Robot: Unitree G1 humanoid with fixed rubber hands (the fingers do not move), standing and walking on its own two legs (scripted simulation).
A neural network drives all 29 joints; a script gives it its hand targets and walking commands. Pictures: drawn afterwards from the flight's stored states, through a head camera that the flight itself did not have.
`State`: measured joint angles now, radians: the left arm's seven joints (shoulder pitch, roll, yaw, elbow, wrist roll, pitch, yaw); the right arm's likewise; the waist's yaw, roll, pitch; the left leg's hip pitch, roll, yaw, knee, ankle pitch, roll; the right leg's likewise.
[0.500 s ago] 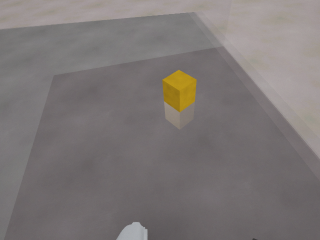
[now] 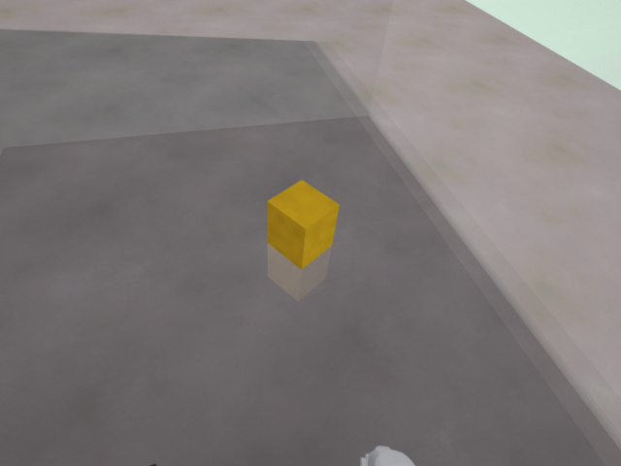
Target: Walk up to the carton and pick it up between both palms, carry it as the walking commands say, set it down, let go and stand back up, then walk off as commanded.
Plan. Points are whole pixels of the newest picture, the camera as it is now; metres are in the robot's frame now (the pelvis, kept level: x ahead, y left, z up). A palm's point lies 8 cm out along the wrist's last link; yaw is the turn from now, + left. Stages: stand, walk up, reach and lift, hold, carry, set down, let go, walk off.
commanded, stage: walk up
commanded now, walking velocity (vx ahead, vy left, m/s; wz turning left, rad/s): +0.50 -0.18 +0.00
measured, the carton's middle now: (301, 224) +1.15 -0.03 -0.66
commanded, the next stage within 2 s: none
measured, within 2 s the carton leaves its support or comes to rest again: neither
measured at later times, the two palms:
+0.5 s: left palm out of the picture +0.17 +0.14 -0.12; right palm (496, 362) +0.33 -0.34 -0.15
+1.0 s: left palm (181, 265) +0.53 +0.26 -0.16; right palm (426, 297) +0.45 -0.24 -0.13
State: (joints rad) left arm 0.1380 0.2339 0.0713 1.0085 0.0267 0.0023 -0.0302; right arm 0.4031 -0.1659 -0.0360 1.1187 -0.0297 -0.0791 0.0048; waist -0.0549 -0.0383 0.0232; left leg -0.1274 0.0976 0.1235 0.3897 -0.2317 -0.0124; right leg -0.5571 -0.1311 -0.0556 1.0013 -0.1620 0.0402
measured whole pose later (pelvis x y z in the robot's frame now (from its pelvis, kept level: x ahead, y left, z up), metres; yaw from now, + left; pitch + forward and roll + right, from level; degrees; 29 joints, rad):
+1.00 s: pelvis +0.47 +0.01 -0.01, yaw -1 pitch -4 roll -4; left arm 0.21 0.23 0.09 1.05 0.03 -0.02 0.00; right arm 0.30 -0.18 -0.03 1.10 -0.01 -0.07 0.01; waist -0.04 -0.02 0.07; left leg -0.21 0.03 0.14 0.46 -0.20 0.09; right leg -0.49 -0.11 -0.04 1.17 -0.25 0.02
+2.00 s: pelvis +0.74 -0.04 -0.02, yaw +0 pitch -1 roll -2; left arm 0.30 0.15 0.01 1.09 0.01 0.01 0.02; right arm 0.19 -0.14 -0.02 1.06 0.00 0.01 -0.03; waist 0.04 -0.02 0.03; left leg -0.29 0.03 0.09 0.55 -0.24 0.05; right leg -0.21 -0.07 -0.14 0.51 -0.30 0.02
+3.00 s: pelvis +0.73 -0.09 -0.01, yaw -2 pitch +1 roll -1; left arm 0.23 0.21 0.07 1.05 0.01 -0.01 0.01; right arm 0.44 -0.12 -0.03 1.18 -0.03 -0.03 -0.04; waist -0.04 -0.02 0.06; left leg -0.09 0.09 0.05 0.42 -0.34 -0.06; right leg -0.36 -0.07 -0.04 0.54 -0.13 0.03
